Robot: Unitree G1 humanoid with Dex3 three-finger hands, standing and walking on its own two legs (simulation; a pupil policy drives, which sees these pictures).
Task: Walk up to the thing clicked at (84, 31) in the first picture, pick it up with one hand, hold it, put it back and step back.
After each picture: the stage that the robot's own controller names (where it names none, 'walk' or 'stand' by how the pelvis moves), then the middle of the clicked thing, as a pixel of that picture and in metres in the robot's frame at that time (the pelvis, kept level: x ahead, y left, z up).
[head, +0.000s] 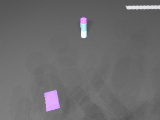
stand; (83, 28) +1.56 +0.05 -0.65
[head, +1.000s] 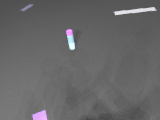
walk; (70, 39) +1.42 +0.28 -0.63
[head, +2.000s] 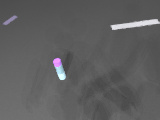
walk; (59, 69) +0.94 +0.34 -0.65
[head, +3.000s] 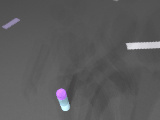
walk; (63, 100) +0.58 +0.24 -0.63
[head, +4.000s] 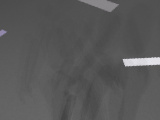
stand; out of the picture +0.36 +0.21 -0.63
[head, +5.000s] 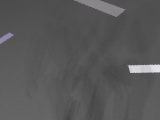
stand; out of the picture +0.34 +0.20 -0.65
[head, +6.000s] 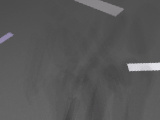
stand; out of the picture +0.36 +0.20 -0.66
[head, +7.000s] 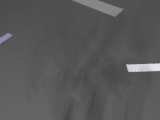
stand; out of the picture +0.35 +0.21 -0.66
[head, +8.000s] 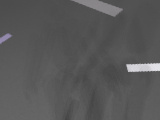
stand; out of the picture +0.34 +0.21 -0.66
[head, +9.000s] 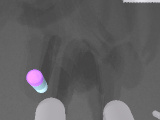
go down; (38, 82) +0.39 +0.23 -0.40
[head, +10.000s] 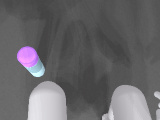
go down; (33, 64) +0.42 +0.26 -0.28
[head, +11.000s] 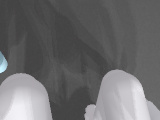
close in; out of the picture +0.39 +0.30 -0.17
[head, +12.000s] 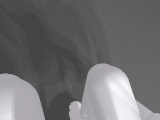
close; out of the picture +0.38 +0.31 -0.15
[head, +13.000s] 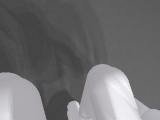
lift; out of the picture +0.37 +0.31 -0.15
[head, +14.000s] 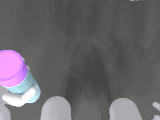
lift; (21, 82) +0.32 +0.22 +0.01
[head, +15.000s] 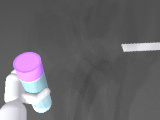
hold; (36, 86) +0.33 +0.18 +0.01
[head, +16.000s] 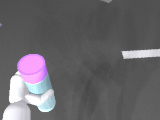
hold; (40, 87) +0.33 +0.17 +0.03
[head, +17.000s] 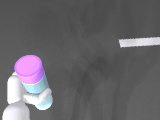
crouch; (37, 86) +0.34 +0.18 -0.01
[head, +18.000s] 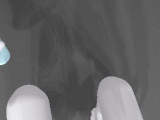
lower; out of the picture +0.46 +0.27 -0.06
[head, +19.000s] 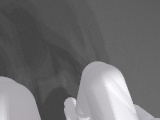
lower; out of the picture +0.42 +0.33 -0.15
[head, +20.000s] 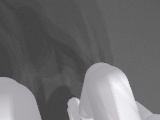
lower; out of the picture +0.40 +0.33 -0.16
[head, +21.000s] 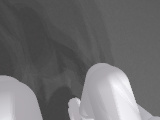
lower; out of the picture +0.39 +0.33 -0.16
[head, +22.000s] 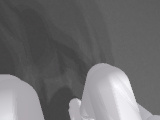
lower; out of the picture +0.38 +0.32 -0.16
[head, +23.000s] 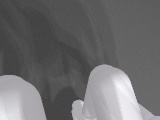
open; out of the picture +0.38 +0.30 -0.16
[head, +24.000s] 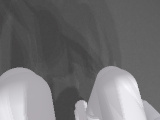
stand; out of the picture +0.37 +0.29 -0.16
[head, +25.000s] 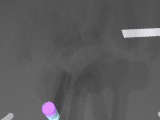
stand; (51, 112) +0.36 +0.21 -0.51
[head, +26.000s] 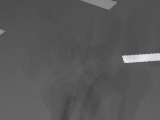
stand; out of the picture +0.36 +0.21 -0.60
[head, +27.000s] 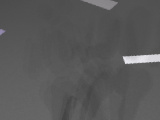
stand; out of the picture +0.35 +0.21 -0.60
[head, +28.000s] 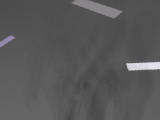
stand; out of the picture +0.37 +0.20 -0.65
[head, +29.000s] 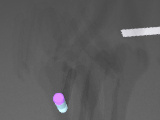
walk; (60, 103) +0.44 +0.19 -0.63
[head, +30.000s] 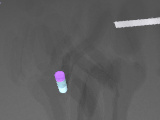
walk; (61, 82) +0.64 +0.19 -0.62
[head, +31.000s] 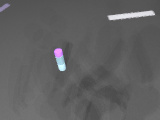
stand; (60, 60) +0.96 +0.29 -0.62
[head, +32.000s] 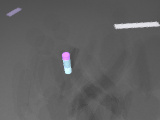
stand; (67, 63) +1.01 +0.21 -0.65
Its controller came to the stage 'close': yes
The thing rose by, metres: 0.68
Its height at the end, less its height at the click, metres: +0.00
